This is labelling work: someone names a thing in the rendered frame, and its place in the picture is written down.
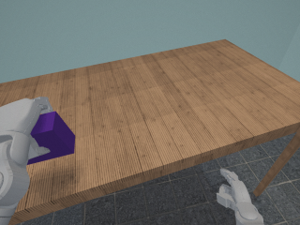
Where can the right robot forearm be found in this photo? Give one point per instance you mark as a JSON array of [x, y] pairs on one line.
[[247, 214]]

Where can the sponge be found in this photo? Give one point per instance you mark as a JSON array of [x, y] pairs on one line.
[[50, 131]]

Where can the table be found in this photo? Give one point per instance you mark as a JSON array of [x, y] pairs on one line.
[[140, 118]]

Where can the left robot forearm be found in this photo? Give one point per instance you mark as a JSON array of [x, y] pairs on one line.
[[14, 178]]

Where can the right robot hand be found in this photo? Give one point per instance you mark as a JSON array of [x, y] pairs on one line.
[[236, 193]]

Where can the left robot hand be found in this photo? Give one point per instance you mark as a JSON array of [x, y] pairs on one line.
[[21, 116]]

